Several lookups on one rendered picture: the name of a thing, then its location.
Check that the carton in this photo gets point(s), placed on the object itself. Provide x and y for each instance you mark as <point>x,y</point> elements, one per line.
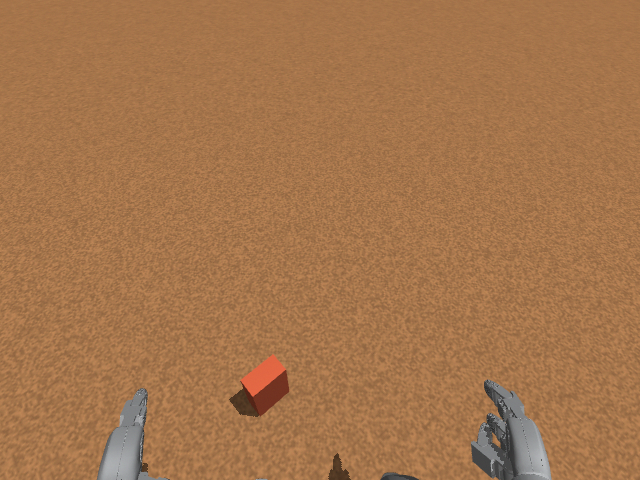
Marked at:
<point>266,384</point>

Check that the left robot hand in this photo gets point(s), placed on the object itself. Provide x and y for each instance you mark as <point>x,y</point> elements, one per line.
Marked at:
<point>123,453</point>

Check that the right robot hand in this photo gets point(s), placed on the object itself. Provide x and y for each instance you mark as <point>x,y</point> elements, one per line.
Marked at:
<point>522,449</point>

